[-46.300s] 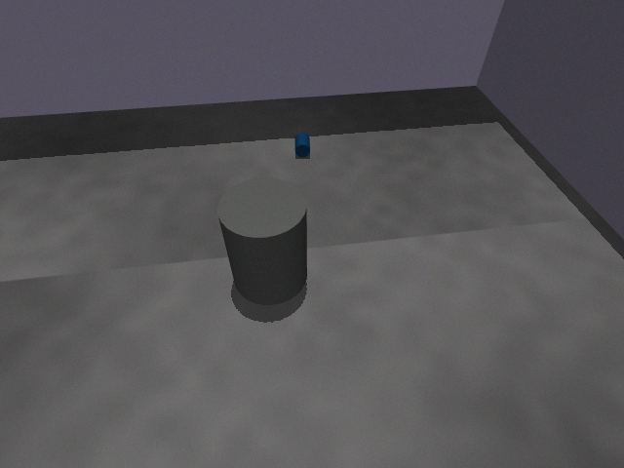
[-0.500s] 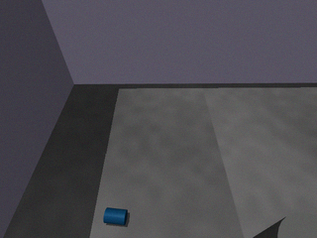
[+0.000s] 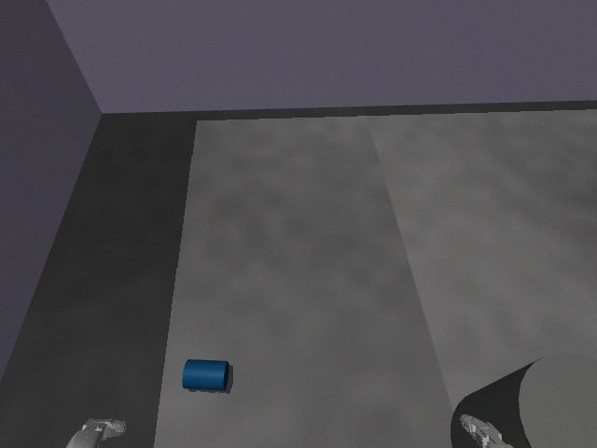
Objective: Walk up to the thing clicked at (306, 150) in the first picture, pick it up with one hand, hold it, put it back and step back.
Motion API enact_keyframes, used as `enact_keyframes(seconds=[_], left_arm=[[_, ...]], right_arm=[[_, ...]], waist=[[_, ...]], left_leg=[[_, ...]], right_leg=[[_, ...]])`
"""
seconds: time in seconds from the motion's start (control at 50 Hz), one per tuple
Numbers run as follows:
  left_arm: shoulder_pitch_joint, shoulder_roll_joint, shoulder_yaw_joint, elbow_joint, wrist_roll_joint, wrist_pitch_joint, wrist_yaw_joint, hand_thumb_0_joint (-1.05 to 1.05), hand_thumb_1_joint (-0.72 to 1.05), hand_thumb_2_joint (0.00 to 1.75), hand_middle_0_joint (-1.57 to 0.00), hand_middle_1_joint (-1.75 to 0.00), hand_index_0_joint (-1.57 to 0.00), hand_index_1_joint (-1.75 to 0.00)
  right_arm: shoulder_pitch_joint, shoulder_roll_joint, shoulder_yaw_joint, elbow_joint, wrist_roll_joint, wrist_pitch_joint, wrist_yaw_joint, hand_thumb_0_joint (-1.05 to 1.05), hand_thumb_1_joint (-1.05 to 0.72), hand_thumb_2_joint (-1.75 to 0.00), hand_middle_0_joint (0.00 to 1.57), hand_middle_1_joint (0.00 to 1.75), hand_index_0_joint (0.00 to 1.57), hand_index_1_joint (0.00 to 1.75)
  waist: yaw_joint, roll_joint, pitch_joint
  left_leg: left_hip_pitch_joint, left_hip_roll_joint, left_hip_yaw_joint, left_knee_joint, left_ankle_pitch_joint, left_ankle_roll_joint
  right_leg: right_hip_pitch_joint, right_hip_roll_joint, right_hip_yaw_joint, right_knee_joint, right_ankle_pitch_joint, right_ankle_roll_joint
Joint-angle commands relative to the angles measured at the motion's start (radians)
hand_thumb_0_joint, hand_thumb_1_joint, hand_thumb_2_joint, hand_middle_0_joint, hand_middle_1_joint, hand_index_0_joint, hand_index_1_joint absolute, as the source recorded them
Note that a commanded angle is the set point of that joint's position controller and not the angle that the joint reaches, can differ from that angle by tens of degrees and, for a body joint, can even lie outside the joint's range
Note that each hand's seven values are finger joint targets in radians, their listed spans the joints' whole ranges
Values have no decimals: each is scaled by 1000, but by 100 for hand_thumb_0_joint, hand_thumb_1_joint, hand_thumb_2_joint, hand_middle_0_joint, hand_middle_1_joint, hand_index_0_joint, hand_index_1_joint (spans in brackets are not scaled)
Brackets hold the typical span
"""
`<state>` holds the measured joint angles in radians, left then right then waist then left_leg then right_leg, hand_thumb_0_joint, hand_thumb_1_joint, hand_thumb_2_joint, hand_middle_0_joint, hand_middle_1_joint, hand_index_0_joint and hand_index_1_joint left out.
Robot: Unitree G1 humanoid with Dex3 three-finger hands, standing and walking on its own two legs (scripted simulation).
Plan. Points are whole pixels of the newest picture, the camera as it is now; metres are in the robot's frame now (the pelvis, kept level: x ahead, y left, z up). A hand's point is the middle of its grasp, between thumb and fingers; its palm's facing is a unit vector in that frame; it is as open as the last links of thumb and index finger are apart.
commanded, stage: rise first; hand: left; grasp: from above
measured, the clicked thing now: (206, 374) +0.41 +0.27 -0.70
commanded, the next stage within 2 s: none
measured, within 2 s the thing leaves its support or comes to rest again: neither
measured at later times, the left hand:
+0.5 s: hand out of the picture +0.13 +0.26 -0.21, palm faces -0.17 -0.87 -0.47, open 14.2 cm
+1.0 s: hand (145, 442) +0.20 +0.30 -0.36, palm faces -0.43 -0.55 -0.72, open 14.1 cm
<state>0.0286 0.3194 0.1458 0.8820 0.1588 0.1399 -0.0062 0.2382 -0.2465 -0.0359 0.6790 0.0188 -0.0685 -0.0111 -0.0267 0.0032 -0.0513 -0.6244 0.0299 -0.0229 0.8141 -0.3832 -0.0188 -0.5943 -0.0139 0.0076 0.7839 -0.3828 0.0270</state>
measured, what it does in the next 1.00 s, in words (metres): lowers itself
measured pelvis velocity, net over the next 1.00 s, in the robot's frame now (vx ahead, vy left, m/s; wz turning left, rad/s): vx -0.06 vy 0.00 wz -0.02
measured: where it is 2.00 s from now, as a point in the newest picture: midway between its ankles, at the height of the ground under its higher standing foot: outside the picture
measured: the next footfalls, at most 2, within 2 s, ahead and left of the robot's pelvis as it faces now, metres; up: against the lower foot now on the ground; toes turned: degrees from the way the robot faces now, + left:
none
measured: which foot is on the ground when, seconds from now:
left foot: down 0.00-1.00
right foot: down 0.00-1.00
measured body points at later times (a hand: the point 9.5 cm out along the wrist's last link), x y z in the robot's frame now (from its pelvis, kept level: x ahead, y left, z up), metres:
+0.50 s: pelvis -0.01 +0.01 -0.07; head +0.11 +0.03 +0.36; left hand +0.14 +0.31 -0.18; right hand +0.18 -0.24 -0.16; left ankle +0.01 +0.13 -0.70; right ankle +0.00 -0.14 -0.70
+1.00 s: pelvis -0.06 +0.00 -0.22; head +0.12 +0.02 +0.19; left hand +0.22 +0.32 -0.32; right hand +0.14 -0.27 -0.32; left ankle +0.01 +0.13 -0.70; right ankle +0.00 -0.14 -0.70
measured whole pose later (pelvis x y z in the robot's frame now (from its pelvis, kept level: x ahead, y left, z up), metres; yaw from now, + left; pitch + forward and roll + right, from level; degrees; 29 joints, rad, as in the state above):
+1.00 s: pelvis -0.06 +0.00 -0.22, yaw -1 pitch +32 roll -3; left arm -0.11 0.52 0.16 0.67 0.61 -0.13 0.04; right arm 0.07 -0.30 -0.05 0.61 -0.01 -0.19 0.02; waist -0.03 0.00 -0.18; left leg -1.70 0.02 -0.09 1.81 -0.67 -0.04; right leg -1.66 0.00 -0.01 1.79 -0.68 0.03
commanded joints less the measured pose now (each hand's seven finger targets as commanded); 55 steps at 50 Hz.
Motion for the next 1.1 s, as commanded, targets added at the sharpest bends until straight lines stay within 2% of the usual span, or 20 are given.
enact_keyframes(seconds=[0.0, 0.06, 0.1, 0.14, 0.2, 0.26, 0.3, 0.34, 0.56, 0.6, 0.64, 0.68, 0.72, 0.76, 0.82, 0.84, 0.9, 0.94, 0.96, 1.08], left_arm=[[-6, 197, 70, -241, 33, -42, 25, 0, -57, 99, -7, -108, -7, -109], [60, 202, 77, -346, 54, -53, 28, 0, -58, 103, -6, -106, -5, -108], [149, 196, 84, -365, 68, -37, 26, 0, -58, 103, -6, -105, -5, -107], [156, 180, 61, -428, 73, -17, 25, 0, -57, 102, -7, -105, -5, -107], [220, 175, 65, -481, 74, 18, 23, 0, -59, 100, -8, -105, -6, -106], [222, 166, 55, -511, 85, 41, 24, 0, -57, 98, -8, -105, -8, -105], [242, 160, 50, -531, 97, 43, 24, 0, -59, 97, -9, -106, -9, -106], [256, 180, 71, -558, 107, 47, 26, 0, -56, 95, -9, -105, -10, -105], [376, 176, 63, -673, 139, 45, 23, 0, -60, 95, -11, -105, -11, -105], [347, 192, 71, -694, 146, 40, 22, 0, -60, 96, -10, -104, -10, -104], [230, 217, 67, -683, 173, 20, 28, 0, -60, 97, -11, -102, -10, -103], [154, 234, 59, -615, 205, -15, 27, 0, -59, 96, -11, -103, -10, -103], [50, 291, 85, -557, 245, -68, 33, 0, -60, 98, -11, -100, -10, -101], [-2, 288, 64, -499, 287, -125, 36, 0, -59, 98, -12, -100, -10, -101], [-85, 342, 74, -441, 348, -217, 40, 0, -57, 96, -15, -98, -14, -99], [-114, 346, 59, -422, 372, -246, 42, 0, -56, 97, -15, -98, -14, -99], [-163, 431, 111, -344, 442, -311, 67, 0, -55, 95, -18, -96, -17, -97], [-195, 465, 132, -325, 488, -329, 87, 0, -55, 97, -16, -97, -15, -98], [-215, 458, 119, -304, 511, -331, 93, 0, -56, 98, -16, -97, -15, -99], [-443, 563, 153, -229, 587, -357, 112, 0, -57, 100, -13, -101, -12, -102]], right_arm=[[-10, -158, -66, -151, -6, -72, -7, 0, -90, -90, 20, 30, 20, 30], [-15, -155, -72, -172, -9, -85, -12, 0, -88, -90, 20, 30, 20, 30], [-13, -153, -72, -187, -11, -86, -14, 0, -89, -90, 20, 30, 20, 30], [-15, -152, -71, -195, -11, -87, -14, 0, -90, -90, 20, 30, 20, 30], [-15, -151, -68, -208, -12, -90, -12, 0, -91, -90, 20, 30, 20, 30], [-27, -150, -64, -225, -15, -97, -9, 0, -92, -91, 20, 30, 20, 30], [-34, -141, -62, -239, -14, -102, -9, 0, -94, -91, 20, 30, 20, 30], [-38, -139, -60, -254, -16, -106, -7, 0, -93, -91, 20, 30, 20, 30], [-62, -147, -64, -287, -10, -122, 15, 0, -96, -91, 20, 30, 20, 30], [-70, -149, -66, -292, -10, -123, 19, 0, -95, -91, 20, 30, 20, 30], [-88, -147, -62, -292, -8, -130, 15, 0, -95, -91, 20, 30, 20, 30], [-95, -153, -59, -272, -8, -142, 14, 0, -95, -91, 20, 30, 20, 30], [-102, -161, -62, -250, -11, -154, 10, 0, -95, -91, 20, 30, 20, 30], [-101, -164, -63, -233, -14, -166, 11, 0, -94, -91, 20, 30, 20, 30], [-108, -183, -64, -195, -18, -179, 15, 0, -95, -91, 20, 30, 20, 30], [-112, -189, -70, -187, -19, -181, 17, 0, -95, -91, 20, 30, 20, 30], [-108, -201, -67, -162, -20, -173, 22, 0, -96, -92, 20, 30, 20, 30], [-100, -214, -75, -146, -19, -160, 27, 0, -95, -91, 20, 30, 20, 30], [-93, -219, -79, -140, -17, -153, 29, 0, -96, -92, 20, 30, 20, 30], [-43, -226, -94, -80, -26, -115, 44, 0, -94, -91, 20, 30, 20, 30]], waist=[[12, 41, -253], [19, 83, -307], [19, 91, -305], [9, 79, -312], [4, 77, -346], [-8, 67, -329], [-6, 74, -340], [1, 68, -342], [21, 92, -410], [17, 93, -400], [-9, 81, -347], [-22, 71, -312], [-27, 73, -325], [-32, 68, -374], [-16, 98, -445], [-19, 104, -477], [11, 115, -544], [26, 135, -610], [25, 144, -625], [27, 86, -764]], left_leg=[[47, -24, 25, 29, 235, 14], [36, -14, 15, 70, 264, 8], [27, -12, 12, 90, 278, 9], [11, -7, 4, 109, 283, 10], [-6, -3, -5, 157, 333, 16], [-63, -1, -6, 197, 310, 18], [-87, -3, -9, 225, 291, 21], [-129, -10, -1, 249, 247, 22], [-243, -13, -27, 356, 220, 19], [-278, -13, -39, 363, 160, 17], [-370, -20, -30, 391, -9, 27], [-439, -18, -35, 423, -104, 30], [-507, -22, -27, 485, -154, 32], [-558, -29, -14, 548, -167, 34], [-622, -28, -17, 631, -157, 30], [-635, -27, -16, 662, -155, 29], [-716, -35, -6, 754, -121, 26], [-714, -31, -12, 794, -66, 20], [-714, -30, -16, 808, -51, 17], [-819, -32, 6, 972, 10, 39]], right_leg=[[-17, 32, -42, 52, 187, -41], [-77, 32, -40, 114, 186, -46], [-88, 29, -41, 129, 187, -46], [-105, 30, -41, 147, 189, -44], [-124, 29, -46, 180, 218, -42], [-178, 28, -49, 215, 197, -41], [-219, 29, -49, 241, 186, -42], [-226, 28, -48, 257, 168, -42], [-366, 34, -58, 405, 118, -50], [-403, 33, -59, 426, 74, -50], [-465, 32, -47, 425, -30, -47], [-544, 30, -41, 464, -105, -47], [-611, 29, -33, 513, -148, -46], [-654, 29, -27, 563, -157, -45], [-749, 31, -26, 670, -147, -48], [-784, 31, -26, 700, -144, -48], [-844, 35, -28, 785, -121, -50], [-883, 34, -37, 842, -81, -53], [-909, 35, -45, 865, -76, -54], [-916, 39, -52, 946, -14, -44]])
